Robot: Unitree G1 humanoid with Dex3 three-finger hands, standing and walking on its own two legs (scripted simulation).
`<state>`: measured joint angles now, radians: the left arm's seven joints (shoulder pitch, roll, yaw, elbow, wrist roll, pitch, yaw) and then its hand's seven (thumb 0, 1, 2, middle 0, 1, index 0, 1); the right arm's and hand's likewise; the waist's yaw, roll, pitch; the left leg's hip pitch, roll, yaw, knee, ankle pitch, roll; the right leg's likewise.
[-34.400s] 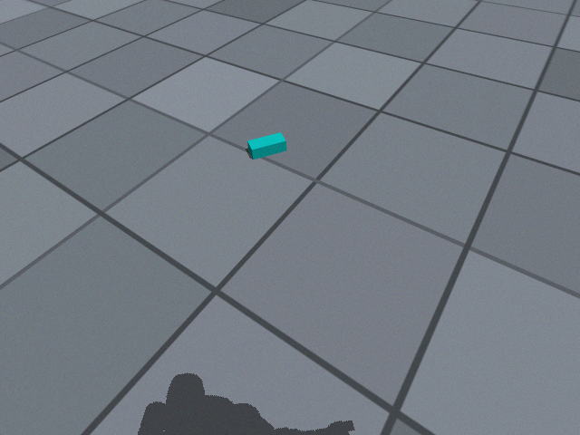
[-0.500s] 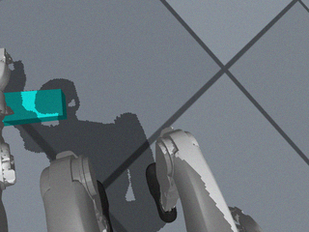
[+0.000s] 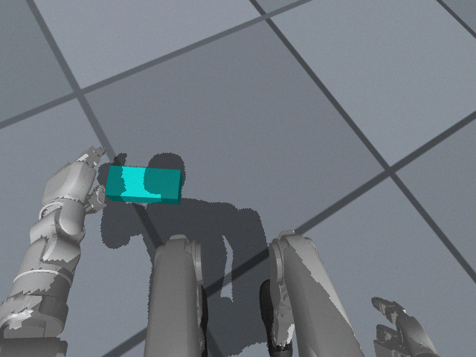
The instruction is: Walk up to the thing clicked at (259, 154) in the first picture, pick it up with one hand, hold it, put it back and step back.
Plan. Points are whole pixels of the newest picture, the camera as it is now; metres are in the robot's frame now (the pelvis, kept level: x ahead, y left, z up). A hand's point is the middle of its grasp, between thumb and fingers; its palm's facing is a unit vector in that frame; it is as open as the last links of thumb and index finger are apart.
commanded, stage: home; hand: left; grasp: from above
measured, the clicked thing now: (146, 185) +0.50 +0.26 -0.42
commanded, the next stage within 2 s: none
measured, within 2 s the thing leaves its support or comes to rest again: neither
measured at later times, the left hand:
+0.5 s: hand (68, 258) +0.26 +0.21 +0.09, palm faces +0.07 -0.95 -0.30, open 7.4 cm
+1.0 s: hand out of the picture +0.22 +0.20 +0.21, palm faces +0.17 -0.97 -0.20, open 7.4 cm
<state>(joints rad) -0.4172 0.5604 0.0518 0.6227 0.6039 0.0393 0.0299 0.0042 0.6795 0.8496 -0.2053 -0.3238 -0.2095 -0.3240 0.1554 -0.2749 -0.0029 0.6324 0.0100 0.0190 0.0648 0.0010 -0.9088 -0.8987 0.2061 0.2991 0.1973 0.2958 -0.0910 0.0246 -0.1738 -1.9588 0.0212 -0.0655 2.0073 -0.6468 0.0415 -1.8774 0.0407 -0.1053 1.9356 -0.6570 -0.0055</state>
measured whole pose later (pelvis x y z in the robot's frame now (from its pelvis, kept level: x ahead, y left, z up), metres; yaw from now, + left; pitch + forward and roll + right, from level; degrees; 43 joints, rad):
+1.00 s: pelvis +0.09 +0.00 +0.26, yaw +7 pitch +11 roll -3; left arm 0.52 0.23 0.03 -0.12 -0.06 0.44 0.02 0.01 0.91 0.90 -0.20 -0.30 -0.21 -0.30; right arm 0.28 -0.23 0.05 0.49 0.02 -0.20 -0.18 0.01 -0.91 -0.90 0.21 0.30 0.20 0.30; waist -0.04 0.05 -0.17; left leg -0.70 0.00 -0.06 1.00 -0.49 0.01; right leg -0.62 0.03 -0.07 0.93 -0.49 -0.02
